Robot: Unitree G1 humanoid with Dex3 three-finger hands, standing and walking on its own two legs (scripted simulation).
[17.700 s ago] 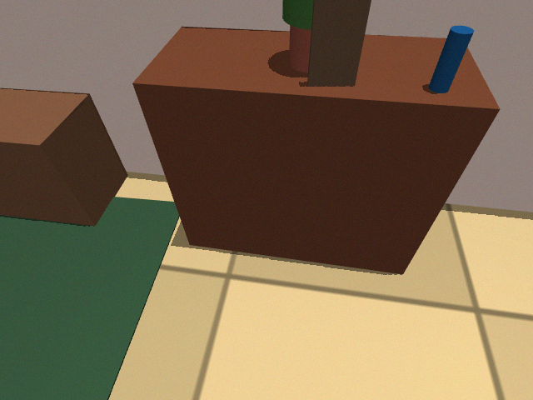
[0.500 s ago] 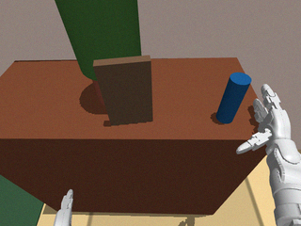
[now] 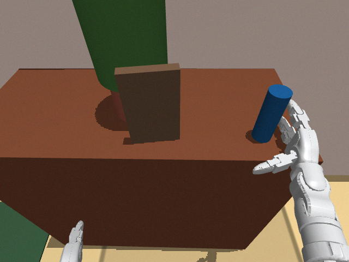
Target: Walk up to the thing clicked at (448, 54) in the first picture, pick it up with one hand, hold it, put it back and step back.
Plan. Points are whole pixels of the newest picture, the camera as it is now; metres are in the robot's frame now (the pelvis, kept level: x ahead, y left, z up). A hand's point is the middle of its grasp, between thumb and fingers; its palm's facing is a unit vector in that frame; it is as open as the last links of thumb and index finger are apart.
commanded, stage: close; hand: right
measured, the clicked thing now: (269, 115) +0.44 -0.19 +0.11
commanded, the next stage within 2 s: settle in 0.48 s
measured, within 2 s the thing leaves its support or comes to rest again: leaves its support in 0.72 s
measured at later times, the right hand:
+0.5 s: hand (269, 140) +0.39 -0.18 +0.09, palm faces +0.15 +0.99 +0.01, open 8.4 cm
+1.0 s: hand (274, 123) +0.40 -0.18 +0.13, palm faces +0.15 +0.99 -0.01, open 9.0 cm
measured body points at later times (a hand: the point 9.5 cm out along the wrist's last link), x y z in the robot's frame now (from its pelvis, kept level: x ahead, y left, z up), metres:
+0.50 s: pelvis +0.00 +0.00 +0.00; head +0.03 +0.00 +0.45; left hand +0.15 +0.26 -0.08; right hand +0.37 -0.23 +0.09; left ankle +0.02 +0.13 -0.72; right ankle +0.01 -0.14 -0.72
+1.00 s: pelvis +0.01 +0.00 +0.00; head +0.02 +0.00 +0.45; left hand +0.16 +0.26 -0.07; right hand +0.39 -0.23 +0.13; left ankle +0.02 +0.13 -0.72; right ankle +0.01 -0.14 -0.72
